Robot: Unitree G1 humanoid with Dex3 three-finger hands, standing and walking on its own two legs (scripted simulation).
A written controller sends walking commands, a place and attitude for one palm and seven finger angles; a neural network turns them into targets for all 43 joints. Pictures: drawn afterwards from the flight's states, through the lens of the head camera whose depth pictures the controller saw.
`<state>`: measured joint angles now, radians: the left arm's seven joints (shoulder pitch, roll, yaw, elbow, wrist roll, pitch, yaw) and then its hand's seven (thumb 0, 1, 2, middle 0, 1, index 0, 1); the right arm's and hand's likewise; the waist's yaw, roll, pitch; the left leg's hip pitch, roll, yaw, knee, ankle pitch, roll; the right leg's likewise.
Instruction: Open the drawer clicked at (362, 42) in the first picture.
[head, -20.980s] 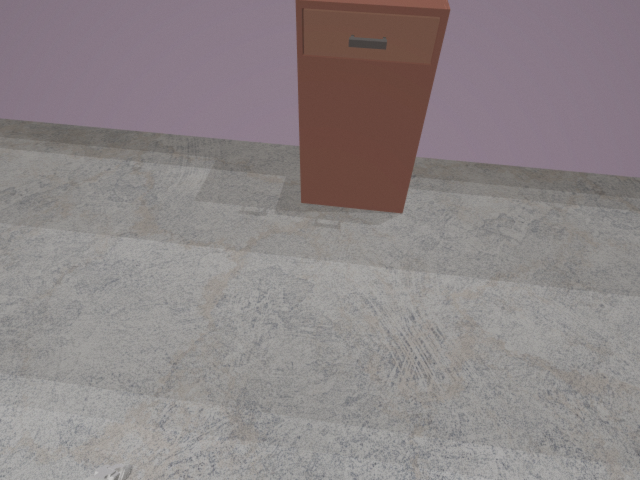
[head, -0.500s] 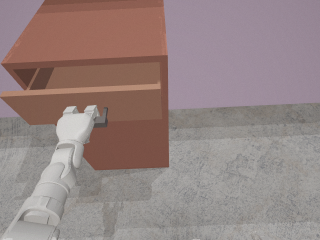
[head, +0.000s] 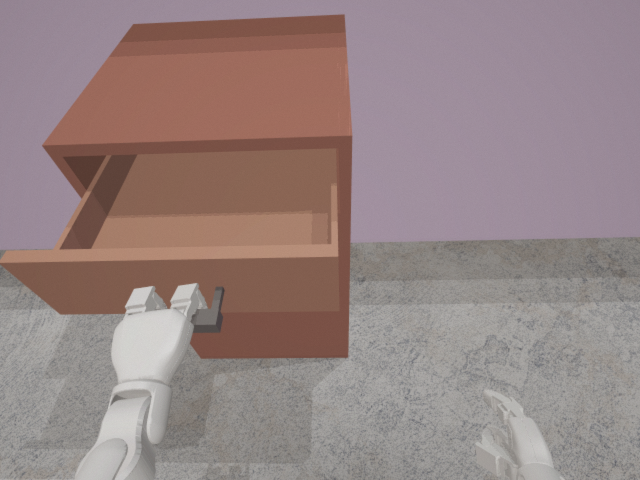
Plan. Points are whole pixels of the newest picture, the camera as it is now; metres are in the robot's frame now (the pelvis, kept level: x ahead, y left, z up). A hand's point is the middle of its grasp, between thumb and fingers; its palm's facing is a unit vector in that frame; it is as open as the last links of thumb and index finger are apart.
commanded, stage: pull the drawer open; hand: left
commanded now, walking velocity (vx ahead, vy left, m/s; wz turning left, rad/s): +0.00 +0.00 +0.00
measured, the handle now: (177, 307) +0.33 +0.22 +0.02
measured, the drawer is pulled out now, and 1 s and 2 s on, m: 0.21 0.30 0.30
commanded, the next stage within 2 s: open the thumb to release the handle in 0.64 s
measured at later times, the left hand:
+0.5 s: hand (154, 434) +0.18 +0.21 +0.00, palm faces -0.02 -0.12 -0.99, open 5.9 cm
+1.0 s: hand (154, 423) +0.19 +0.22 +0.00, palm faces +0.06 -0.07 -1.00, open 7.2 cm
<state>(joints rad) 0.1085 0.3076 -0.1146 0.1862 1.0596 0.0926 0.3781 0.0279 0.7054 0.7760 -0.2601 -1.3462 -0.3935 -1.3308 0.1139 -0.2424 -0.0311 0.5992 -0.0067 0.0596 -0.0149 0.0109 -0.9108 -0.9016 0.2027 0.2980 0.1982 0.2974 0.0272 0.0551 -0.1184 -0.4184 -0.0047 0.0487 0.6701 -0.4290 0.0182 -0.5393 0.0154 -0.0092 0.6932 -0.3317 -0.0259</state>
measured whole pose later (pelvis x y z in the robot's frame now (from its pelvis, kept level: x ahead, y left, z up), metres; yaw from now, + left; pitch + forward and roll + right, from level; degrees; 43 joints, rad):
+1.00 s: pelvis -0.01 -0.01 -0.02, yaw -1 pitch +9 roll +1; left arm 0.44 0.33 -0.09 -0.08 1.05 0.06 0.48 0.00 0.46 0.71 -0.36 -1.28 -0.38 -1.30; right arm 0.10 -0.24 -0.01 0.60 -0.04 0.08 -0.03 0.01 -0.91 -0.90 0.20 0.30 0.20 0.30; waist 0.06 0.05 -0.11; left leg -0.49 -0.01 0.01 0.82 -0.49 0.00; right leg -0.62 0.03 0.00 0.85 -0.39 -0.04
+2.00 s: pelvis -0.02 -0.01 +0.00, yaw +1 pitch +4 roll +1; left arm 0.34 0.36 -0.11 -0.15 1.02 0.11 0.31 0.00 -0.49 0.30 -0.32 -1.20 -0.35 -1.22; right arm 0.07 -0.23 0.01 0.61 -0.03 0.07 -0.05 0.01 -0.91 -0.90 0.20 0.30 0.20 0.30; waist 0.11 0.07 -0.07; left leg -0.33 -0.02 -0.01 0.67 -0.41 0.00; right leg -0.45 0.01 -0.02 0.70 -0.32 -0.04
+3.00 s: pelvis -0.03 -0.01 +0.02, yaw +1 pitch -3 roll +1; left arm 0.16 0.52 -0.03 -0.38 0.85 0.22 -0.07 0.00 -0.49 0.30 -0.32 -1.20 -0.32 -1.20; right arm 0.02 -0.26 0.07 0.60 0.02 0.14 -0.02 0.01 -0.91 -0.90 0.20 0.30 0.20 0.30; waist 0.11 0.12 0.01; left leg -0.09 -0.02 -0.02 0.41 -0.27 0.00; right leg -0.20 0.02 -0.03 0.44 -0.19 -0.03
